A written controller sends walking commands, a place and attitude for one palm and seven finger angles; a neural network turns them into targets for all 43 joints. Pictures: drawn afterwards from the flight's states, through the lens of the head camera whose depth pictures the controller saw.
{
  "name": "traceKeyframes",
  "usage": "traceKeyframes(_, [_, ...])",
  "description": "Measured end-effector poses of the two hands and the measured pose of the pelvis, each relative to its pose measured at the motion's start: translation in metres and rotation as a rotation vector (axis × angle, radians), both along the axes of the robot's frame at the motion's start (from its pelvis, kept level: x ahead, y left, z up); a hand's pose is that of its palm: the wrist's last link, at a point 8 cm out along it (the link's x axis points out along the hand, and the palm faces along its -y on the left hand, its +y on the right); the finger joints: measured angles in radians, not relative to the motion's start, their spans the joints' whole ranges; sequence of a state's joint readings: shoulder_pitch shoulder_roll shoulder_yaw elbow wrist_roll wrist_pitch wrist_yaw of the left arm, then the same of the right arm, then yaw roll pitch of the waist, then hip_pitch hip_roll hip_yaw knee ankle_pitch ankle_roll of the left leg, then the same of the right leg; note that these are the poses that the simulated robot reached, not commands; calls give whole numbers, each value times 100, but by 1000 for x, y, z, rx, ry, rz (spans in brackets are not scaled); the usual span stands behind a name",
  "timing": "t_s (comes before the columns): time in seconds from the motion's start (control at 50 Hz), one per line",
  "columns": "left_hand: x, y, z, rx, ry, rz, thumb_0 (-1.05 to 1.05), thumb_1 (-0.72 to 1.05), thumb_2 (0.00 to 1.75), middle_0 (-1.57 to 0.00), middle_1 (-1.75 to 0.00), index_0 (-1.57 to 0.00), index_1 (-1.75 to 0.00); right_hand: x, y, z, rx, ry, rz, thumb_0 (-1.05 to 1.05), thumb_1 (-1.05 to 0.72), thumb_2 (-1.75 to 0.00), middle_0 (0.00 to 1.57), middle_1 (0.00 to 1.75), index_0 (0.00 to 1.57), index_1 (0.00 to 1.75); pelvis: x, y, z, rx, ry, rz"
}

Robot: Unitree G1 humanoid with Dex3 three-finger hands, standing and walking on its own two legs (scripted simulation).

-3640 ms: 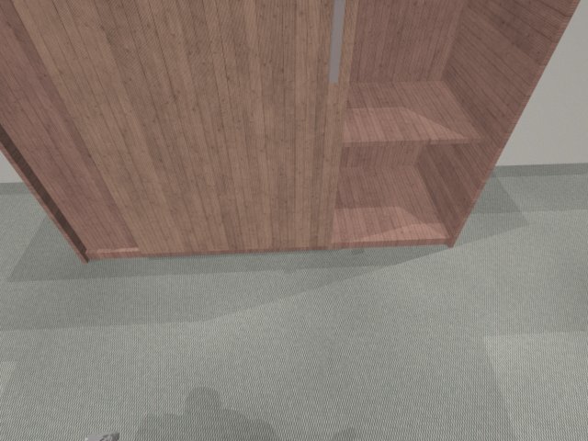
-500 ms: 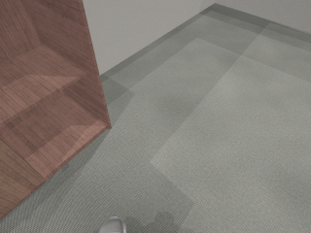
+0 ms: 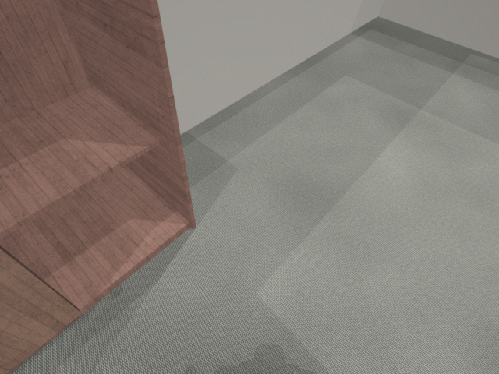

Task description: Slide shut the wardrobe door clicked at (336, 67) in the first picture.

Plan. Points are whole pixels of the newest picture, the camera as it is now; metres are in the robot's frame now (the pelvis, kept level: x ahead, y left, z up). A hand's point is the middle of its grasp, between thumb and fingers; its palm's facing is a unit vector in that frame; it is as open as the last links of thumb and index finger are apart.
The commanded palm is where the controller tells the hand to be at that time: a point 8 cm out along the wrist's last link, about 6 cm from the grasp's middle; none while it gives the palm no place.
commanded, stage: turn to face it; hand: left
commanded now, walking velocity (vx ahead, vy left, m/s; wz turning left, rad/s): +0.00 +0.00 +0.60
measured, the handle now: out of the picture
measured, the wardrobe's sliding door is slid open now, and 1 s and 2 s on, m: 0.54 0.54 0.54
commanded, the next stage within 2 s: take the last steps up to it in 1.22 s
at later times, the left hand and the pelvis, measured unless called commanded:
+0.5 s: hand out of the picture -0.02 +0.17 -0.16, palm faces +0.37 -0.89 -0.27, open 7.4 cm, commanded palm none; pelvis +0.01 -0.04 +0.00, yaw +20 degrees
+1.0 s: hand out of the picture -0.01 +0.20 -0.16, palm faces +0.59 -0.76 -0.28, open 7.4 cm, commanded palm none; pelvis +0.02 -0.04 -0.01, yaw +36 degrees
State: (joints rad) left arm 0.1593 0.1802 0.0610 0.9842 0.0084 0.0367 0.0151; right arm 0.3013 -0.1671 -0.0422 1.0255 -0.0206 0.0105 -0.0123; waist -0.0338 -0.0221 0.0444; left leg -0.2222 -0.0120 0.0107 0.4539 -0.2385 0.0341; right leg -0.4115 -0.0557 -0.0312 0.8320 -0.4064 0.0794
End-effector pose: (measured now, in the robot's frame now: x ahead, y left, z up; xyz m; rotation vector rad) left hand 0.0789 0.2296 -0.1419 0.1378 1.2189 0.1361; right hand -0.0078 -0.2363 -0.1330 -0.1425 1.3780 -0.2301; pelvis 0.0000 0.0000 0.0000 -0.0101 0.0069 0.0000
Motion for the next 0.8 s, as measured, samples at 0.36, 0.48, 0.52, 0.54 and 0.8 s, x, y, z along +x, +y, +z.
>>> traceKeyframes(0.36, [-48, -26, 29, 116, -62, 231, 0, 90, 90, -20, -30, -21, -30, 130, -55, -11, 41, -105, 273, 0, -91, -90, 20, 29, 20, 30, 11, -50, 0, 61, -25, 254])
traceKeyframes(0.48, [-111, -19, 16, 95, 39, 349, 0, 90, 90, -20, -30, -21, -30, 192, -27, 2, 24, -186, 427, 0, -91, -90, 20, 29, 20, 30, 7, -42, -3, 50, -17, 331])
traceKeyframes(0.52, [-133, -15, 9, 84, 74, 393, 0, 90, 90, -20, -30, -21, -30, 210, -10, 7, 17, -218, 483, 0, -91, -90, 20, 29, 20, 30, 6, -37, -5, 42, -13, 359])
traceKeyframes(0.54, [-144, -12, 4, 77, 90, 416, 0, 90, 90, -20, -30, -21, -30, 218, -1, 9, 12, -234, 511, 0, -91, -90, 20, 29, 20, 30, 5, -33, -7, 36, -11, 374])
traceKeyframes(0.8, [-178, 17, 0, 61, 80, 579, 1, 91, 90, -19, -30, -20, -30, 223, 58, 16, 12, -232, 675, 0, -91, -90, 20, 29, 21, 30, 0, -11, -5, 1, -7, 526])
